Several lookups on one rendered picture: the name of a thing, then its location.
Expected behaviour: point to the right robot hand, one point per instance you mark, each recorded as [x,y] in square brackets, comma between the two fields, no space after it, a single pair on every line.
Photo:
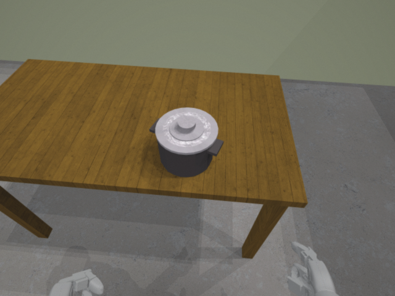
[308,281]

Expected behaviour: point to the pot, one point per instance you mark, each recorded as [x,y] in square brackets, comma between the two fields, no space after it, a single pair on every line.
[187,165]

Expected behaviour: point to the lid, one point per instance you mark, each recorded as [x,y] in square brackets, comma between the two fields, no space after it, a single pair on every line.
[171,138]

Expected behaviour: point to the knob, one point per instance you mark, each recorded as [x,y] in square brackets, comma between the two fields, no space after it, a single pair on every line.
[186,123]

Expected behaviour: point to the table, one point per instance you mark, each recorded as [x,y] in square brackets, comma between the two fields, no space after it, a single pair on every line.
[85,125]

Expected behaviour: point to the left robot hand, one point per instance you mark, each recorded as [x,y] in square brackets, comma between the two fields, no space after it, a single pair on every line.
[84,280]

